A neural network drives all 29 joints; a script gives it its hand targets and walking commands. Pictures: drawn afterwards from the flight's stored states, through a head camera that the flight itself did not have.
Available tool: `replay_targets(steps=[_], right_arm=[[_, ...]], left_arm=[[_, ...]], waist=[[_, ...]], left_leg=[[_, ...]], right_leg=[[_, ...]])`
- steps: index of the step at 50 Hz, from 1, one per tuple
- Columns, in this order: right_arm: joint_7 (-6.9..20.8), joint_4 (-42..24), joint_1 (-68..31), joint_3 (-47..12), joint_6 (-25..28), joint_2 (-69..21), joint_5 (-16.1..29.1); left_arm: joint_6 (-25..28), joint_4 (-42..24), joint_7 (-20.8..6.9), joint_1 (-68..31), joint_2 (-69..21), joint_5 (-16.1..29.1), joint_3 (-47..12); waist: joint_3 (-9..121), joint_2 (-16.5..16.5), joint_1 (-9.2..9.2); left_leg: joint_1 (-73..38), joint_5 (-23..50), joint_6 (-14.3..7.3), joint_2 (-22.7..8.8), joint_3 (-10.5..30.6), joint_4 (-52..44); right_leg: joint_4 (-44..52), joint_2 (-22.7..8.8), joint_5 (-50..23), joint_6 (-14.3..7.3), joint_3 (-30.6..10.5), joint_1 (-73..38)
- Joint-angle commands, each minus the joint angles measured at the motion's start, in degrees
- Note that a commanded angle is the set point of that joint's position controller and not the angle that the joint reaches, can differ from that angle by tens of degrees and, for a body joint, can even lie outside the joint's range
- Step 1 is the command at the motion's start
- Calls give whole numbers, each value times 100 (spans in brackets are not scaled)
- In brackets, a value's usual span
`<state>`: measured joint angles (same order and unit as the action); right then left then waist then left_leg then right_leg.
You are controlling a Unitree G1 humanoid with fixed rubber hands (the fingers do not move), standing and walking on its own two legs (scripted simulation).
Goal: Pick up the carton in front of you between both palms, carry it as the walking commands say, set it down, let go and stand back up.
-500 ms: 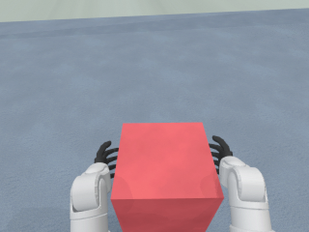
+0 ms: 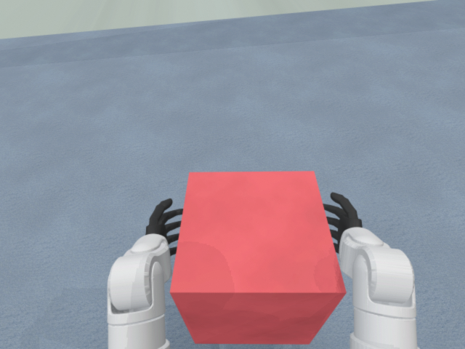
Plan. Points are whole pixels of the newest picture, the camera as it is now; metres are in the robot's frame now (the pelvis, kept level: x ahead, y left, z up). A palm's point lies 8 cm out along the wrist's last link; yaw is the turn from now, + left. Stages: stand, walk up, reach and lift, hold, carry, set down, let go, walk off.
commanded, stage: carry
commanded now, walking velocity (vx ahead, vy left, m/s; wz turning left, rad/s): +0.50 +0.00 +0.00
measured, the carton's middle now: (251, 261) +0.27 +0.00 +0.01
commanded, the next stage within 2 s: none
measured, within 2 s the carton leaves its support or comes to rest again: neither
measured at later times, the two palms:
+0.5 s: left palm (172, 122) +0.60 +0.17 +0.06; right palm (296, 117) +0.58 -0.12 +0.07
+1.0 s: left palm (198, 56) +0.90 +0.13 +0.08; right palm (295, 53) +0.90 -0.17 +0.07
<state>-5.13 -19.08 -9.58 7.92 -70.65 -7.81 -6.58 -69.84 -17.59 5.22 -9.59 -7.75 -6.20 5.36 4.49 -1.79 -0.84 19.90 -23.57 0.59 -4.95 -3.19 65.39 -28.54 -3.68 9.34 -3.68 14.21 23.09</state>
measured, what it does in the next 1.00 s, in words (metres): walks ahead: left foot, then right foot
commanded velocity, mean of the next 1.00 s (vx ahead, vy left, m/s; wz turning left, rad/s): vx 0.32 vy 0.00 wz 0.00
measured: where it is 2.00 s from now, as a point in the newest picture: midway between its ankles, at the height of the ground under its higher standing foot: (247, 246)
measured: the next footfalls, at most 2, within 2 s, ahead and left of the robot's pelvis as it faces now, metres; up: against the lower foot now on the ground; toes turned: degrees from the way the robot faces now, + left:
left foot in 0.36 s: +0.43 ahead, +0.12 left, +0.00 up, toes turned +10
right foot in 0.84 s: +0.74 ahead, -0.10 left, +0.00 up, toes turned +4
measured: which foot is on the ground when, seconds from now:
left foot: up 0.00-0.34, down 0.36-0.86, up 0.88-1.00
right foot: down 0.00-0.38, up 0.40-0.82, down 0.84-1.00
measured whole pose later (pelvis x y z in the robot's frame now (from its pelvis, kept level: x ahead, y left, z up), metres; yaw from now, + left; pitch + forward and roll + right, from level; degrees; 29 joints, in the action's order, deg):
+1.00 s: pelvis +0.63 -0.01 +0.01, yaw -1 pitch +4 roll +0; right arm -5.0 -21.2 -10.6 7.7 -69.9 -7.9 -6.5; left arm -69.1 -20.0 5.1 -10.4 -7.9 -5.8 5.9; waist 0.1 -2.6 -0.3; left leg 17.4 -30.2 1.7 -3.1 -3.9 46.1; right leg -22.2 -2.3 5.1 -4.8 14.3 21.0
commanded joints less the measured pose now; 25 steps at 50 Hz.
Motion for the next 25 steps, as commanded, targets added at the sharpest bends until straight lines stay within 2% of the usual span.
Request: replay_targets(steps=[1,3,5,8,14,16,17,18,19,20,21,22,23,24,25], right_arm=[[1465,-439,-2746,-4426,131,-5320,2397],[1421,-422,-2591,-4451,233,-5442,2338],[1370,-474,-2459,-4458,283,-5434,2259],[1320,-608,-2379,-4444,257,-5287,2232],[1395,-473,-2248,-4336,42,-4903,2259],[1440,-382,-2273,-4288,-1,-4848,2286],[1458,-297,-2206,-4249,-10,-4844,2280],[1475,-197,-2145,-4192,-9,-4814,2266],[1495,-111,-2072,-4125,-4,-4781,2226],[1524,95,-2124,-4100,69,-4833,2189],[1540,87,-2059,-4134,121,-5039,2283],[1552,-45,-2195,-4180,186,-5235,2347],[1561,-131,-2309,-4235,249,-5437,2381],[1564,-238,-2434,-4292,306,-5570,2424],[1566,-318,-2484,-4344,355,-5650,2456]], left_arm=[[119,-611,-1526,-2660,-5442,2396,-3970],[165,-675,-1563,-2589,-5451,2435,-4009],[185,-744,-1593,-2494,-5355,2458,-4027],[153,-873,-1586,-2426,-5141,2449,-4012],[-6,-632,-1514,-2136,-4776,2209,-3884],[-36,-546,-1501,-2177,-4745,2173,-3891],[-47,-523,-1497,-2226,-4737,2174,-3907],[-59,-512,-1493,-2250,-4728,2173,-3930],[-77,-517,-1491,-2360,-4685,2198,-3963],[-109,-644,-1486,-2513,-4770,2234,-4068],[-63,-590,-1500,-2555,-4852,2233,-4092],[12,-569,-1519,-2656,-5068,2265,-4142],[97,-571,-1533,-2701,-5279,2298,-4188],[176,-551,-1536,-2685,-5457,2321,-4214],[242,-564,-1525,-2625,-5555,2326,-4235]], waist=[[1834,721,29],[1738,889,21],[1554,959,17],[1250,938,4],[674,1051,-38],[668,1058,-15],[866,925,70],[1213,638,154],[1578,-163,280],[2019,-1818,271],[1920,-1609,223],[1898,-1135,232],[1921,-481,228],[1830,-143,188],[1846,-209,157]], left_leg=[[1507,612,-136,-311,264,-79],[1417,829,-89,-246,41,-637],[1604,1134,0,-233,-133,-1299],[1707,1638,80,-176,-399,-2386],[1219,2332,-89,59,-808,-3672],[640,2161,-171,145,-966,-3892],[-153,1986,-190,353,-1209,-4114],[-1332,1615,-213,460,-1273,-4059],[-2423,799,-436,-646,338,-4471],[-3732,463,-1237,-1968,2803,-5061],[-3586,1458,-1330,-2059,3099,-5356],[-3417,2213,-1260,-1870,2403,-5124],[-3158,2550,-1120,-1745,1906,-4982],[-2737,2687,-947,-1648,1460,-5071],[-2521,2356,-792,-1531,1123,-5215]], right_leg=[[1454,-1581,-1119,-261,-2019,-2677],[1701,-1470,-731,-262,-1628,-2485],[1929,-1418,-530,-352,-1398,-2534],[1953,-1209,-869,-361,-1017,-2676],[1750,-1099,-1615,-183,-584,-2812],[1276,-1059,-2024,-75,-423,-2793],[601,-902,-2315,46,-171,-2581],[-387,-679,-2305,189,-8,-2004],[-1806,-416,-1105,426,-59,-903],[-3521,290,961,669,-286,904],[-4306,221,1811,541,-1038,1489],[-4613,-28,1705,376,-1283,1621],[-4463,-249,1391,273,-1418,1603],[-4037,-402,1063,232,-1461,1419],[-3661,-466,817,240,-1425,1237]])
